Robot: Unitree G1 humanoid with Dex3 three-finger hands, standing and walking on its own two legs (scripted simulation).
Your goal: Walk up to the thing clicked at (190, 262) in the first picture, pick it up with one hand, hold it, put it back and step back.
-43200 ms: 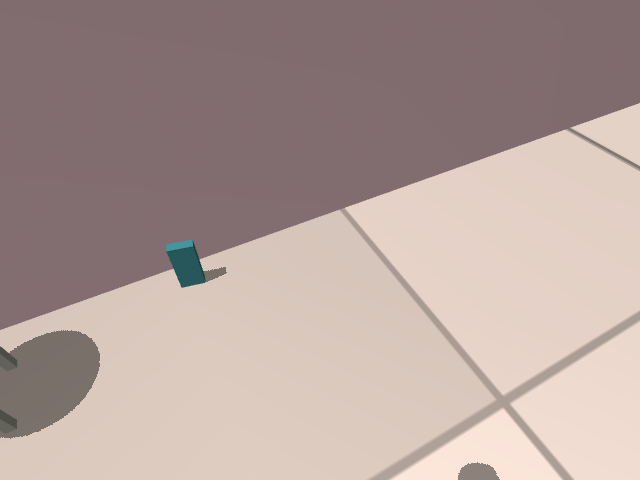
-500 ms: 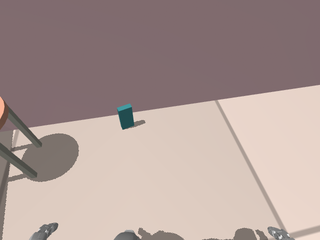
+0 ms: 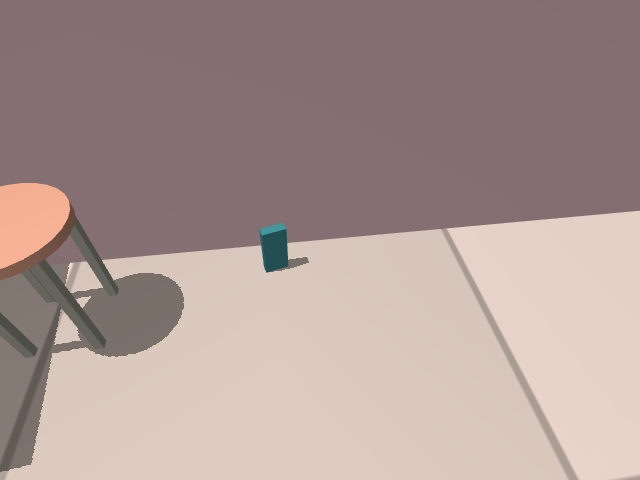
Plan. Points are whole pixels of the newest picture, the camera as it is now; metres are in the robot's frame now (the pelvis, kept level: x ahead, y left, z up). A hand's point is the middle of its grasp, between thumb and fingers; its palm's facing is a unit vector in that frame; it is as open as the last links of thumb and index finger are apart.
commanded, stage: step back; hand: left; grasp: from the side
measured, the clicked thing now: (274, 248) +1.07 +0.20 -0.66
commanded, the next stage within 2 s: stand in 0.72 s
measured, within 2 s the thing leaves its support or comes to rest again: neither
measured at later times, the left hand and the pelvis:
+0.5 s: hand out of the picture +0.12 +0.26 -0.16, palm faces +0.02 -0.93 -0.36, open 7.4 cm; pelvis +0.05 +0.00 +0.00, yaw +0 degrees
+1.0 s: hand out of the picture +0.16 +0.25 -0.14, palm faces -0.04 -0.94 -0.34, open 7.4 cm; pelvis +0.06 +0.00 +0.02, yaw -1 degrees
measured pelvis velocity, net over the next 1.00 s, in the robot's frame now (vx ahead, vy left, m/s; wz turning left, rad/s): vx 0.06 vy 0.00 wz -0.02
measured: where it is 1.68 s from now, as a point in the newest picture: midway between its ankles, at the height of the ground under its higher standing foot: outside the picture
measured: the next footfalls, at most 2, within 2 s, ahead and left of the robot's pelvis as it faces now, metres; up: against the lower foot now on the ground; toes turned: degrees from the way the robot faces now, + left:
right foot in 0.14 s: +0.08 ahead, -0.13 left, +0.00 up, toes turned -2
left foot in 0.42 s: +0.13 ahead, +0.13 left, +0.00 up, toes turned +0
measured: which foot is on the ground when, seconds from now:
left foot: down 0.00-0.18, up 0.20-0.40, down 0.42-1.00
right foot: up 0.00-0.12, down 0.14-1.00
